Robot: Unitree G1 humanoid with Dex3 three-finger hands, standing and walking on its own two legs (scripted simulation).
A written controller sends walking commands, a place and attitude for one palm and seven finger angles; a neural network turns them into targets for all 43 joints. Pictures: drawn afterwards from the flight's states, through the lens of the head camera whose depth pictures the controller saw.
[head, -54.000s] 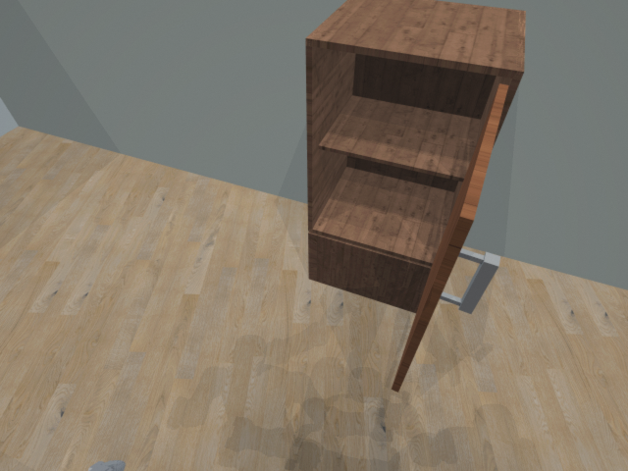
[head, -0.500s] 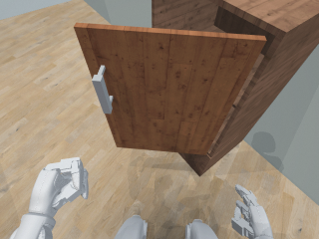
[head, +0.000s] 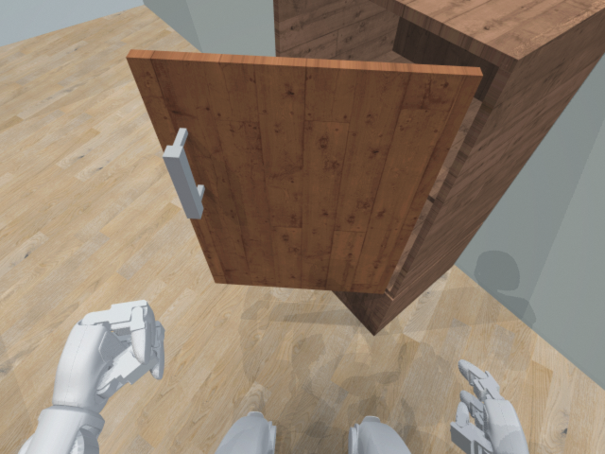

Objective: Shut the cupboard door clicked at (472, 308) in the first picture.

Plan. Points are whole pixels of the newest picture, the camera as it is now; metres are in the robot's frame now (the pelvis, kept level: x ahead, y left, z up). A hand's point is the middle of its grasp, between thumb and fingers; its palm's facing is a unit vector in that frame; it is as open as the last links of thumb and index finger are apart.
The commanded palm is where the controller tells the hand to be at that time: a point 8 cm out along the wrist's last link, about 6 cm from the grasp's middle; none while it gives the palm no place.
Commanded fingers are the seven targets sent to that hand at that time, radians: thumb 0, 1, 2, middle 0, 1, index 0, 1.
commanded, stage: bring the fist close to the handle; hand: left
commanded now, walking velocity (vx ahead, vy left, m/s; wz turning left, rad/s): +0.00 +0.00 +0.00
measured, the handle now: (188, 175) +0.49 +0.21 +0.06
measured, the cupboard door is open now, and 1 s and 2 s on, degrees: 47 47 44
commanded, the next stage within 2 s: push the door shut along its arc in 1.46 s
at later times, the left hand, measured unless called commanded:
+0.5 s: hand (173, 294) +0.29 +0.18 +0.06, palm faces -0.04 -1.00 -0.03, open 3.1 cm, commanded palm +0.28 +0.24 +0.06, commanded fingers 0.00 0.90 0.90 -1.30 -1.50 -1.30 -1.50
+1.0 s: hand (194, 235) +0.38 +0.17 +0.06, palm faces -0.02 -1.00 -0.03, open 3.1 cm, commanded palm +0.36 +0.23 +0.06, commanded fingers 0.00 0.90 0.90 -1.30 -1.50 -1.30 -1.50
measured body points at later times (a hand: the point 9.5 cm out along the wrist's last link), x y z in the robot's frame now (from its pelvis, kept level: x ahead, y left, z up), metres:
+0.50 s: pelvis +0.00 +0.01 +0.01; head +0.07 +0.01 +0.45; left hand +0.29 +0.23 +0.06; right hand +0.16 -0.24 -0.08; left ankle +0.01 +0.11 -0.64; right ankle +0.03 -0.12 -0.64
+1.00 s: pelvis +0.00 +0.00 +0.01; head +0.09 +0.00 +0.45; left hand +0.37 +0.23 +0.06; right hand +0.13 -0.25 -0.10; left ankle +0.01 +0.11 -0.64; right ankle +0.03 -0.12 -0.64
